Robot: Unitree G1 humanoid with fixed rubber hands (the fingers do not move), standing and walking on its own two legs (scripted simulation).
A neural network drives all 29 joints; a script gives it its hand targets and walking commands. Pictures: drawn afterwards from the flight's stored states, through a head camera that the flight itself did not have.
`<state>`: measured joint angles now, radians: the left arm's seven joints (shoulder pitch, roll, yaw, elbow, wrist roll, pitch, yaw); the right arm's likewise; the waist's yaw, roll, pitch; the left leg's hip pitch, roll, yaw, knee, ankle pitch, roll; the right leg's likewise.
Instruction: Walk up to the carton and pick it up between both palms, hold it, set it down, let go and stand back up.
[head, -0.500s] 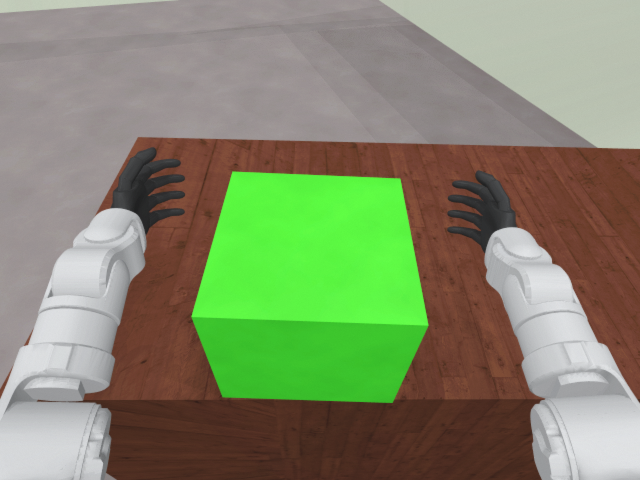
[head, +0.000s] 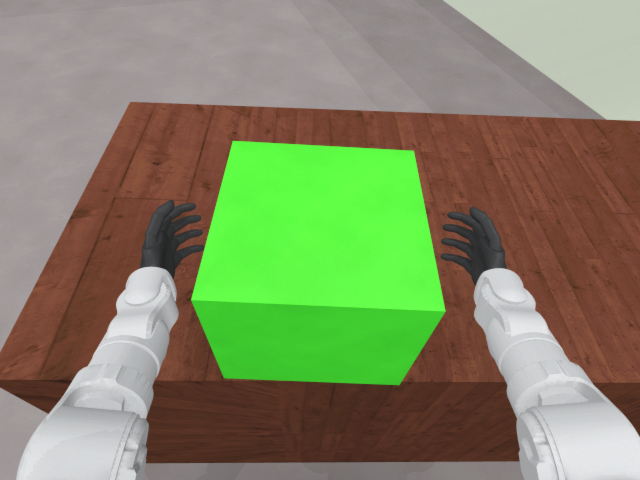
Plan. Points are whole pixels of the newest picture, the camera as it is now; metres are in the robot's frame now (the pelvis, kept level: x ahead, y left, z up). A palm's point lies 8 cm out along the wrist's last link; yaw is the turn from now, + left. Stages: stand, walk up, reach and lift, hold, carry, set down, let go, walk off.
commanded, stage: reach and lift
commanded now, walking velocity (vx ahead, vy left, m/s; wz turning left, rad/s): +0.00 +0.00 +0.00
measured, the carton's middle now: (317, 265) +0.43 +0.01 +0.01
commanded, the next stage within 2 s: none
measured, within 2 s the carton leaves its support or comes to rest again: neither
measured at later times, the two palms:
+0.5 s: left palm (173, 263) +0.40 +0.20 +0.04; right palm (481, 266) +0.41 -0.20 +0.05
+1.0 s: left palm (189, 262) +0.41 +0.19 +0.04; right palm (446, 269) +0.41 -0.16 +0.03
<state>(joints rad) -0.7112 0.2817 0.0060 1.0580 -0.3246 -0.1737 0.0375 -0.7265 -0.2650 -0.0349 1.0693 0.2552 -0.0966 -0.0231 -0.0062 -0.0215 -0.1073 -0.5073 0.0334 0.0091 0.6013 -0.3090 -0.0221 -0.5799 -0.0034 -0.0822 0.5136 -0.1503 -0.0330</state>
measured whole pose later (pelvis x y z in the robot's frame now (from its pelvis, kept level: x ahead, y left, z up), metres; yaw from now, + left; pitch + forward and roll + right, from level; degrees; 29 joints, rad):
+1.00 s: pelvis -0.01 -0.01 -0.01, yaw +0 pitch +17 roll +0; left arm -0.79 0.22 -0.01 1.17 -0.30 -0.28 0.06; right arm -0.82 -0.13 -0.04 1.17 0.26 -0.18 -0.13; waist -0.01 -0.01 -0.17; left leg -0.67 0.03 0.01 0.71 -0.34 -0.02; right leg -0.75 -0.01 -0.08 0.64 -0.19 -0.03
